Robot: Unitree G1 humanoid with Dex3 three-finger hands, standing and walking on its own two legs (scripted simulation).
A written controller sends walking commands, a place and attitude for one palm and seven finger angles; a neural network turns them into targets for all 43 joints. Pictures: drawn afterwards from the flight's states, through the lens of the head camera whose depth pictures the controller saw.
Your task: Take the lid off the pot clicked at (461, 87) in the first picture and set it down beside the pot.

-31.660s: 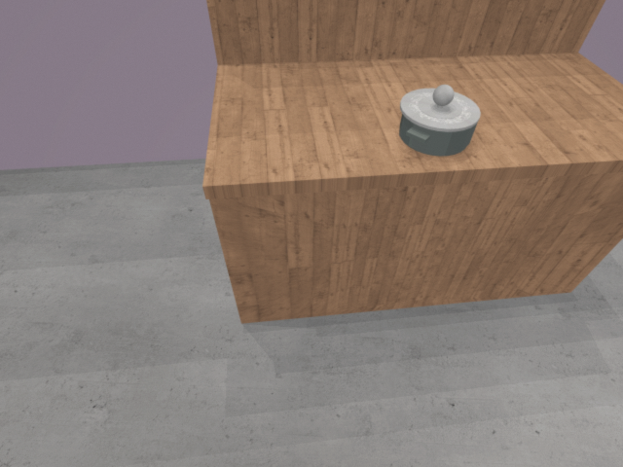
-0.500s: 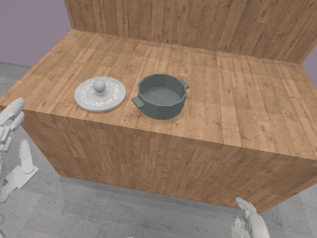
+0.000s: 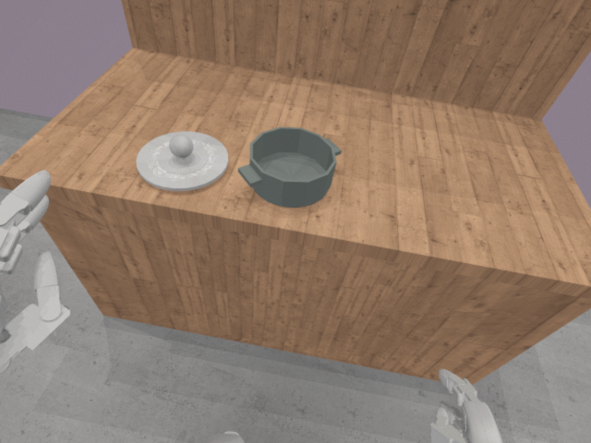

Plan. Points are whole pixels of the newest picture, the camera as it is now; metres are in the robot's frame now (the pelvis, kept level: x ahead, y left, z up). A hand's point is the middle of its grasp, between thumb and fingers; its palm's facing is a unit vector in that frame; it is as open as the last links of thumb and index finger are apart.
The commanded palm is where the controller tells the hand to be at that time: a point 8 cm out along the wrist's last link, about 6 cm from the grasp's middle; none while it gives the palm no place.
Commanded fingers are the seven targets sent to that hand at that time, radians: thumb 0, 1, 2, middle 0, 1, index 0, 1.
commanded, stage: step back with the hand held close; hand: left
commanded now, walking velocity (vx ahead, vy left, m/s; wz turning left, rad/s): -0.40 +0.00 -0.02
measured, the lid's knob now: (181, 146) +0.67 +0.27 -0.02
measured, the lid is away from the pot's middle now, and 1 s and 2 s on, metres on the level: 0.24 0.24 0.24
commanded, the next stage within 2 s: stop stepping back and stand still in 0.26 s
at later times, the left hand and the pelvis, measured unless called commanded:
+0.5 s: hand out of the picture +0.10 +0.25 +0.16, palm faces +0.27 -0.86 -0.42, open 7.4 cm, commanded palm +0.03 +0.30 +0.19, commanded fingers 0.00 0.90 0.90 -0.20 -0.30 -0.20 -0.30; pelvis -0.10 +0.02 +0.00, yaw -1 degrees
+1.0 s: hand out of the picture +0.02 +0.28 +0.17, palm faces +0.34 -0.86 -0.37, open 7.4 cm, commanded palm -0.04 +0.32 +0.19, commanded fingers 0.00 0.90 0.90 -0.20 -0.30 -0.20 -0.30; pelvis -0.17 +0.04 +0.01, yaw -1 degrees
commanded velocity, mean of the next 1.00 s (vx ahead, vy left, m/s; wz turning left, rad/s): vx -0.01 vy -0.03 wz -0.01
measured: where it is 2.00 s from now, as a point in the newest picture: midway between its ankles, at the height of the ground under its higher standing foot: outside the picture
